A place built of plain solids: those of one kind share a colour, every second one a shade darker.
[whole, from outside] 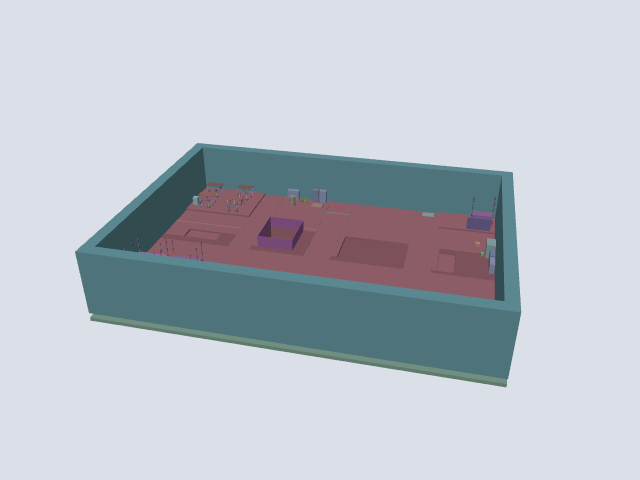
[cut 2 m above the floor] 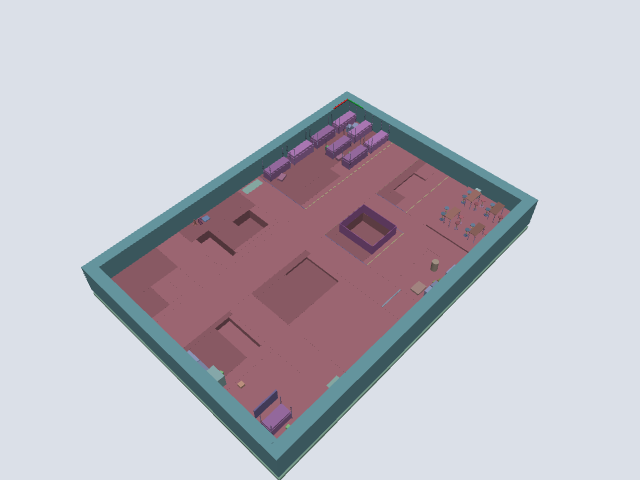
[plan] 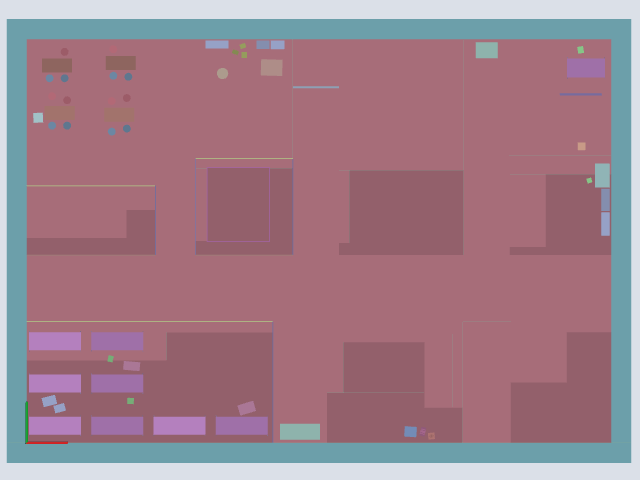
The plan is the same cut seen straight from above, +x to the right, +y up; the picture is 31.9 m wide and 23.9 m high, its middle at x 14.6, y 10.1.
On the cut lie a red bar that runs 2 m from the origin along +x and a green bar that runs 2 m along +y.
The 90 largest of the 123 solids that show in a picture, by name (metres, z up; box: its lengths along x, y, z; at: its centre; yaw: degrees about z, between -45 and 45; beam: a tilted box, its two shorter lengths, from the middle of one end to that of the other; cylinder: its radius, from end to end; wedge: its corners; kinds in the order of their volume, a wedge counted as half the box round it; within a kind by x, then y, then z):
{
 "floor_1": {"box": [1.9, 1.39, 1.32], "at": [0.95, 10.89, -0.66]},
 "floor_2": {"box": [6.4, 0.85, 1.32], "at": [3.2, 9.78, -0.66]},
 "floor_3": {"box": [6.4, 1.21, 1.32], "at": [3.2, 12.2, -0.66]},
 "floor_4": {"box": [6.4, 2.2, 1.0], "at": [3.2, 13.9, -0.5]},
 "floor_5": {"box": [6.4, 5.1, 1.15], "at": [3.2, 17.55, -0.42]},
 "floor_6": {"box": [3.07, 1.39, 1.16], "at": [3.44, 10.89, -0.74]},
 "floor_7": {"box": [6.95, 1.39, 1.32], "at": [3.48, 4.79, -0.66]},
 "floor_8": {"box": [1.43, 1.39, 1.32], "at": [5.68, 10.89, -0.66]},
 "floor_9": {"box": [12.25, 4.1, 1.32], "at": [6.12, 2.05, -0.66]},
 "floor_10": {"box": [12.25, 0.56, 1.32], "at": [6.12, 5.77, -0.66]},
 "floor_11": {"box": [2.0, 10.75, 1.0], "at": [7.4, 14.72, -0.5]},
 "floor_12": {"box": [3.07, 1.39, 1.32], "at": [8.48, 4.79, -0.66]},
 "floor_13": {"box": [0.6, 3.63, 1.32], "at": [8.7, 11.87, -0.66]},
 "floor_14": {"box": [3.07, 3.63, 0.24], "at": [10.54, 11.87, -1.2]},
 "floor_15": {"box": [4.85, 0.7, 1.32], "at": [10.82, 9.7, -0.66]},
 "floor_16": {"box": [4.85, 0.47, 1.32], "at": [10.82, 13.91, -0.66]},
 "floor_17": {"box": [4.85, 2.7, 1.0], "at": [10.82, 15.5, -0.5]},
 "floor_18": {"box": [4.85, 3.25, 1.0], "at": [10.82, 18.48, -0.5]},
 "floor_19": {"box": [2.23, 1.39, 1.32], "at": [11.13, 4.79, -0.66]},
 "floor_20": {"box": [1.18, 3.63, 1.32], "at": [12.66, 11.87, -0.66]},
 "floor_21": {"box": [2.7, 6.05, 1.0], "at": [13.6, 3.02, -0.5]},
 "floor_22": {"box": [2.3, 10.75, 1.0], "at": [14.4, 14.72, -0.5]},
 "floor_23": {"box": [29.1, 3.3, 1.0], "at": [14.55, 7.7, -0.5]},
 "floor_24": {"box": [0.8, 2.51, 1.32], "at": [15.35, 3.75, -0.66]},
 "floor_25": {"box": [0.5, 3.63, 1.32], "at": [15.8, 11.77, -0.66]},
 "floor_26": {"box": [1.95, 2.51, 0.3], "at": [16.73, 3.75, -1.17]},
 "floor_27": {"box": [2.51, 3.63, 1.09], "at": [17.3, 11.77, -0.78]},
 "floor_28": {"box": [4.85, 0.75, 1.32], "at": [17.38, 2.12, -0.66]},
 "floor_29": {"box": [4.85, 0.37, 1.32], "at": [17.38, 5.2, -0.66]},
 "floor_30": {"box": [6.75, 1.75, 1.32], "at": [18.32, 0.88, -0.66]},
 "floor_31": {"box": [6.75, 0.67, 1.32], "at": [18.32, 5.71, -0.66]},
 "floor_32": {"box": [6.2, 0.6, 1.32], "at": [18.65, 9.65, -0.66]},
 "floor_33": {"box": [6.2, 6.52, 1.32], "at": [18.65, 16.84, -0.66]},
 "floor_34": {"box": [2.1, 2.51, 1.32], "at": [18.75, 3.75, -0.66]},
 "floor_35": {"box": [3.19, 3.63, 1.32], "at": [20.16, 11.77, -0.66]},
 "floor_36": {"box": [1.39, 3.63, 0.38], "at": [20.5, 3.56, -1.13]},
 "floor_37": {"box": [0.51, 3.63, 1.32], "at": [21.45, 3.56, -0.66]},
 "floor_38": {"box": [2.4, 6.05, 1.0], "at": [22.9, 3.02, -0.5]},
 "floor_39": {"box": [2.3, 10.75, 1.0], "at": [22.9, 14.72, -0.5]},
 "floor_40": {"box": [0.4, 3.63, 1.32], "at": [24.25, 11.56, -0.66]},
 "floor_41": {"box": [1.4, 2.51, 1.32], "at": [24.8, 4.25, -0.66]},
 "floor_42": {"box": [1.39, 3.63, 0.8], "at": [25.14, 11.56, -0.92]},
 "floor_43": {"box": [1.39, 2.51, 1.32], "at": [26.2, 4.25, -0.66]},
 "floor_44": {"box": [5.05, 0.4, 1.32], "at": [26.57, 9.55, -0.66]},
 "floor_45": {"box": [5.05, 0.92, 1.32], "at": [26.57, 13.84, -0.66]},
 "floor_46": {"box": [5.05, 2.8, 1.0], "at": [26.57, 15.7, -0.5]},
 "floor_47": {"box": [5.05, 3.0, 1.15], "at": [26.57, 18.6, -0.42]},
 "floor_48": {"box": [5.0, 3.0, 1.32], "at": [26.6, 1.5, -0.66]},
 "floor_49": {"box": [5.0, 0.54, 1.32], "at": [26.6, 5.78, -0.66]},
 "floor_50": {"box": [3.26, 3.63, 1.32], "at": [27.47, 11.56, -0.66]},
 "floor_51": {"box": [2.21, 2.51, 1.32], "at": [28.0, 4.25, -0.66]},
 "wall_1": {"box": [1.0, 20.1, 5.5], "at": [-0.5, 10.05, 1.75]},
 "wall_2": {"box": [31.1, 1.0, 5.5], "at": [14.55, -0.5, 1.75]},
 "wall_3": {"box": [31.1, 1.0, 5.5], "at": [14.55, 20.6, 1.75]},
 "wall_4": {"box": [1.0, 20.1, 5.5], "at": [29.6, 10.05, 1.75]},
 "floor_base_1": {"box": [31.1, 22.1, 0.3], "at": [14.55, 10.05, -1.57]},
 "piece_1": {"box": [2.6, 0.9, 0.8], "at": [1.41, 0.85, 0.4]},
 "piece_2": {"box": [2.52, 0.82, 0.19], "at": [1.41, 0.85, 0.9]},
 "piece_3": {"box": [2.6, 0.9, 0.8], "at": [1.41, 2.96, 0.4]},
 "piece_4": {"box": [2.52, 0.82, 0.18], "at": [1.41, 2.96, 0.89]},
 "piece_5": {"box": [2.6, 0.9, 0.8], "at": [1.41, 5.05, 0.4]},
 "piece_6": {"box": [2.52, 0.82, 0.1], "at": [1.41, 5.05, 0.85]},
 "piece_7": {"box": [2.6, 0.9, 0.8], "at": [4.5, 0.85, 0.4]},
 "piece_8": {"box": [2.52, 0.82, 0.23], "at": [4.5, 0.85, 0.92]},
 "piece_9": {"box": [2.6, 0.9, 0.8], "at": [4.5, 2.96, 0.4]},
 "piece_10": {"box": [2.52, 0.82, 0.13], "at": [4.5, 2.96, 0.86]},
 "piece_11": {"box": [2.6, 0.9, 0.8], "at": [4.5, 5.05, 0.4]},
 "piece_12": {"box": [2.52, 0.82, 0.21], "at": [4.5, 5.05, 0.91]},
 "piece_13": {"box": [2.6, 0.9, 0.8], "at": [7.61, 0.85, 0.4]},
 "piece_14": {"box": [2.52, 0.82, 0.24], "at": [7.61, 0.85, 0.92]},
 "piece_15": {"box": [2.6, 0.9, 0.8], "at": [10.71, 0.85, 0.4]},
 "piece_16": {"box": [2.52, 0.82, 0.14], "at": [10.71, 0.85, 0.87]},
 "piece_17": {"box": [1.9, 0.95, 0.81], "at": [27.84, 18.67, 0.56]},
 "piece_18": {"box": [1.82, 0.87, 0.19], "at": [27.84, 18.67, 1.05]},
 "crate_stack_1": {"box": [0.69, 0.47, 0.65], "at": [1.12, 2.08, 0.33], "yaw": 14.0},
 "crate_stack_2": {"box": [0.55, 0.39, 0.63], "at": [1.64, 1.73, 0.32], "yaw": 15.1},
 "crate_stack_3": {"box": [1.15, 0.39, 0.97], "at": [9.47, 19.84, 0.48]},
 "crate_stack_4": {"box": [0.65, 0.42, 1.27], "at": [11.77, 19.82, 0.64]},
 "crate_stack_5": {"box": [0.68, 0.43, 1.26], "at": [12.49, 19.82, 0.63]},
 "crate_stack_6": {"box": [0.43, 1.18, 0.89], "at": [28.82, 10.89, 0.45]},
 "crate_stack_7": {"box": [0.43, 1.11, 0.96], "at": [28.82, 12.1, 0.48]},
 "pallet_load_1": {"box": [0.74, 1.2, 1.27], "at": [28.66, 13.31, 0.64]},
 "rail_1": {"box": [0.04, 3.63, 1.05], "at": [8.98, 11.87, 0.53]},
 "rail_2": {"box": [3.15, 0.04, 1.05], "at": [10.54, 10.03, 0.53]},
 "rail_3": {"box": [3.15, 0.04, 1.05], "at": [10.54, 13.7, 0.53]},
 "rail_4": {"box": [0.04, 3.63, 1.05], "at": [12.09, 11.87, 0.53]},
 "screenS_1": {"box": [2.1, 0.12, 1.16], "at": [27.59, 17.35, 0.73]},
 "barrel_1": {"cylinder": 0.28, "from": [9.75, 18.39, 0.0], "to": [9.75, 18.39, 1.0]},
 "bin_1": {"box": [0.48, 0.49, 0.75], "at": [0.57, 16.19, 0.53], "yaw": 2.2},
 "pallet_1": {"box": [1.07, 0.81, 0.16], "at": [12.19, 18.68, 0.08], "yaw": -1.5}
}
